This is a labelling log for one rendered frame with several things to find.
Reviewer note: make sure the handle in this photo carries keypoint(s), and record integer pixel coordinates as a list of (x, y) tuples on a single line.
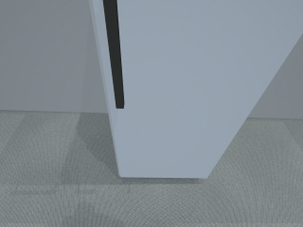
[(112, 29)]

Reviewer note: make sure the fridge door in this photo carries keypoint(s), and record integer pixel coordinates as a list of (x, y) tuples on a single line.
[(192, 72)]

